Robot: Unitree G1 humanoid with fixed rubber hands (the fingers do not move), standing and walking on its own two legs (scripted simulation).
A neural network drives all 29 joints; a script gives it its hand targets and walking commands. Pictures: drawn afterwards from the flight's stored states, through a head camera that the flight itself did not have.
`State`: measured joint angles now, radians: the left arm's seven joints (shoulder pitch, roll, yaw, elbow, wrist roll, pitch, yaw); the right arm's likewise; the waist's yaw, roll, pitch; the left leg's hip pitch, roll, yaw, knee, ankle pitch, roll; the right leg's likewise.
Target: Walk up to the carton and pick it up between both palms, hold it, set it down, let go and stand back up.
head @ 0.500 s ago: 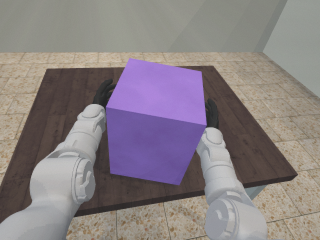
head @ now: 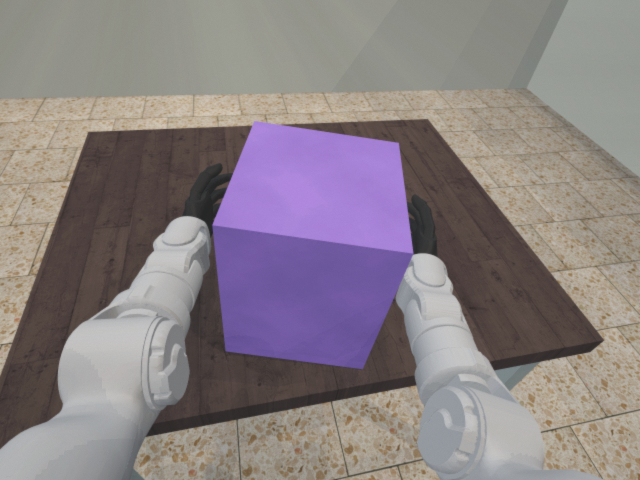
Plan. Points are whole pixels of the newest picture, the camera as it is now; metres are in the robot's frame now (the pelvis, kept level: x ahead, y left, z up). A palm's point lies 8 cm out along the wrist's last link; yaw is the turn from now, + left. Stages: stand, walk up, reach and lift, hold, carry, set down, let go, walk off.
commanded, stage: set down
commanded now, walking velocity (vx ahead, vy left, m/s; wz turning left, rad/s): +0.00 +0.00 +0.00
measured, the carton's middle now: (310, 249) +0.42 -0.01 +0.08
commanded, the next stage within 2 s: none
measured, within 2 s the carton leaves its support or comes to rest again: neither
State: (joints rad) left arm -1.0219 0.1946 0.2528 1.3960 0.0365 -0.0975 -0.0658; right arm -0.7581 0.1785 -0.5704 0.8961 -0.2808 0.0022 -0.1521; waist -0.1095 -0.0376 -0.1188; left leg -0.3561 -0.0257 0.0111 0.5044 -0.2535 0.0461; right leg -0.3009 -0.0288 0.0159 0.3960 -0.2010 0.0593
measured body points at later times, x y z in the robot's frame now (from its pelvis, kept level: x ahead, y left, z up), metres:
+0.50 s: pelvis -0.01 -0.01 -0.01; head +0.03 +0.04 +0.44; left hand +0.48 +0.15 +0.10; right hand +0.40 -0.18 +0.11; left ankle +0.00 +0.08 -0.74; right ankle -0.01 -0.16 -0.74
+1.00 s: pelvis -0.04 -0.01 +0.00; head -0.04 +0.04 +0.44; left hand +0.40 +0.20 +0.10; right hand +0.32 -0.19 +0.11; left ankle +0.00 +0.08 -0.74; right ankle +0.00 -0.16 -0.74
